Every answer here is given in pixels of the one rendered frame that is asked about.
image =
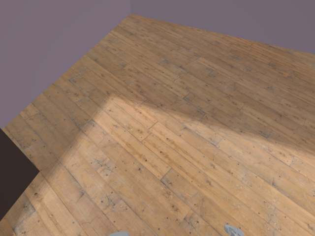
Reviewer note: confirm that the cabinet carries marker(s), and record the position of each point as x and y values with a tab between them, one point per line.
16	173

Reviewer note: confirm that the right robot hand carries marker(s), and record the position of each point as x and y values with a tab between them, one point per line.
232	231

